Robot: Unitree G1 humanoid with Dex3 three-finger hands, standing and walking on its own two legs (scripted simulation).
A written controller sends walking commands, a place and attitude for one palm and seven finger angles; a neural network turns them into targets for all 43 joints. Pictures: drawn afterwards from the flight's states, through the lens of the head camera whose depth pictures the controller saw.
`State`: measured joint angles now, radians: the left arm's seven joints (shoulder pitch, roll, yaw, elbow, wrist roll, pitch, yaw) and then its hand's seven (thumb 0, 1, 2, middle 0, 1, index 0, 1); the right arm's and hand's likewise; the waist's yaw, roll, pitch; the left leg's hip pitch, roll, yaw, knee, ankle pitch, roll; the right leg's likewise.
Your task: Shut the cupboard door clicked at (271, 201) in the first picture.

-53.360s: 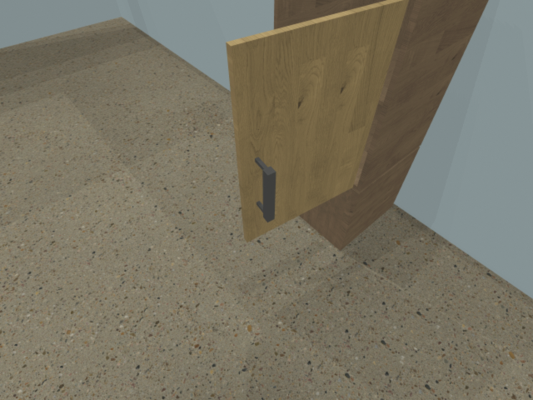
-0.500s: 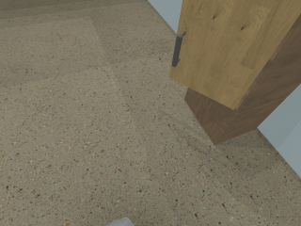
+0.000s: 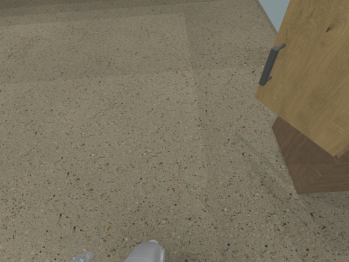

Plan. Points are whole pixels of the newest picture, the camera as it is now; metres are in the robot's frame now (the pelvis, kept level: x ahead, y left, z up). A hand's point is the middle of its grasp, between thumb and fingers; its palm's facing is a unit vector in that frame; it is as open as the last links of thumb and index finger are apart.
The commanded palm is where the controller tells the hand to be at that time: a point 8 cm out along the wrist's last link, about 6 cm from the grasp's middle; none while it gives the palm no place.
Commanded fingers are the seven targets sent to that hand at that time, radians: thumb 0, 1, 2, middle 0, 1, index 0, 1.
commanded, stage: walk to a spot facing it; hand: left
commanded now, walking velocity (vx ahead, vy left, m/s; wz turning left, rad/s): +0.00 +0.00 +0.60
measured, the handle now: (271, 65) +0.82 -0.38 -0.11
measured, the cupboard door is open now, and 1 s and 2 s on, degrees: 33 33 33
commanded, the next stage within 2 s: turn to face it in 0.82 s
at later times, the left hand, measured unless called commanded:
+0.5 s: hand out of the picture +0.08 +0.24 -0.16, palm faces +0.34 -0.89 -0.29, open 7.3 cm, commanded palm none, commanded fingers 0.00 0.90 0.90 -0.20 -0.30 -0.20 -0.30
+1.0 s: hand out of the picture +0.09 +0.28 -0.19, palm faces +0.62 -0.75 -0.22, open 7.4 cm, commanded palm none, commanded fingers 0.00 0.90 0.90 -0.20 -0.30 -0.20 -0.30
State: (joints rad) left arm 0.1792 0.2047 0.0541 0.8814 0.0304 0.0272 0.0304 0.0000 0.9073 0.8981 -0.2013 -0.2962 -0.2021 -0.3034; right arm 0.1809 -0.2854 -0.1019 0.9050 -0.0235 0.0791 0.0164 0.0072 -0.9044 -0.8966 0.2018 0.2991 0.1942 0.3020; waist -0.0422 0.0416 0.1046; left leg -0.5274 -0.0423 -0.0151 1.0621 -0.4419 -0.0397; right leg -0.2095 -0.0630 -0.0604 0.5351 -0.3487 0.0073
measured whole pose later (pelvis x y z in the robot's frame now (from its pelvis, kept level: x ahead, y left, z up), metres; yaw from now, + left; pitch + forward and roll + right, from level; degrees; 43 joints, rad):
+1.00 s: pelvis +0.17 +0.09 -0.01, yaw +37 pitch +1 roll -1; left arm 0.22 0.23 0.08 0.90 0.03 0.04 0.01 0.00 0.91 0.90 -0.20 -0.30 -0.20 -0.30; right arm 0.11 -0.21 -0.03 0.86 -0.02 0.02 -0.01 0.00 -0.90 -0.90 0.20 0.30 0.20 0.30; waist 0.02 -0.04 0.13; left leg -0.39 -0.04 0.07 0.60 -0.23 0.10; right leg -0.48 -0.12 -0.03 1.15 -0.45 0.07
